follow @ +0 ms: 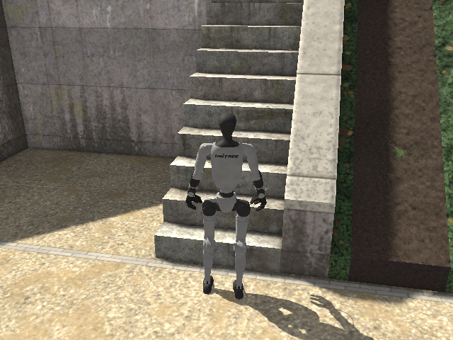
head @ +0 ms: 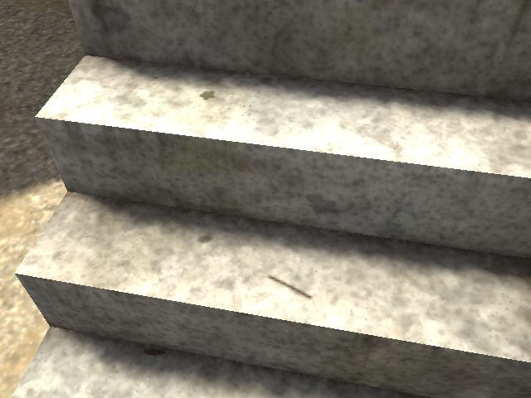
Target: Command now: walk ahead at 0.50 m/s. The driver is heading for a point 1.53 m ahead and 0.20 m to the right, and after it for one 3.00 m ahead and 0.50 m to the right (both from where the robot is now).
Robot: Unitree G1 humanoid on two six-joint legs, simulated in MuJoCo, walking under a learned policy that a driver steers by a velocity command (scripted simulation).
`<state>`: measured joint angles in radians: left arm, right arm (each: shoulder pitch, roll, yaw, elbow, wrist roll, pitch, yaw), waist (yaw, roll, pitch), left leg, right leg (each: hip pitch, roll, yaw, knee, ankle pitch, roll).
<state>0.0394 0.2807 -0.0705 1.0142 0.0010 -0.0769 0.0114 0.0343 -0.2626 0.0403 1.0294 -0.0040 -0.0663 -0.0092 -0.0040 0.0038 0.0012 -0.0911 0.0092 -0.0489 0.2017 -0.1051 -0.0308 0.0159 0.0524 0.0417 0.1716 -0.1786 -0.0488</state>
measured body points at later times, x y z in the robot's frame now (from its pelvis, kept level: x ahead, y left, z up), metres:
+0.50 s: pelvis +0.00 +0.00 +0.00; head +0.00 +0.00 +0.45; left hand +0.15 +0.26 -0.12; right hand +0.14 -0.25 -0.13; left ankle +0.00 +0.14 -0.75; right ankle -0.06 -0.09 -0.75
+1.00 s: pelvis +0.00 +0.00 +0.00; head +0.00 +0.00 +0.45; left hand +0.13 +0.26 -0.12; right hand +0.12 -0.26 -0.13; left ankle +0.00 +0.14 -0.75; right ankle -0.06 -0.09 -0.75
